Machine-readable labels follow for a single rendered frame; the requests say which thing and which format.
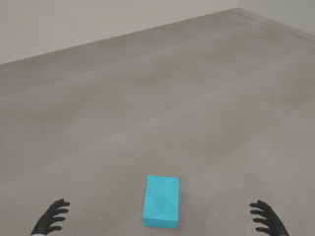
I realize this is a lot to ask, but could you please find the carton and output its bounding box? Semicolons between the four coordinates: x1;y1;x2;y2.
143;175;179;229

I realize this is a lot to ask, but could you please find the robot right hand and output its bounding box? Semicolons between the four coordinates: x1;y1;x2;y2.
250;200;289;236

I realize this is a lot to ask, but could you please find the robot left hand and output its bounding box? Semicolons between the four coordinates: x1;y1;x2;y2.
31;199;70;236

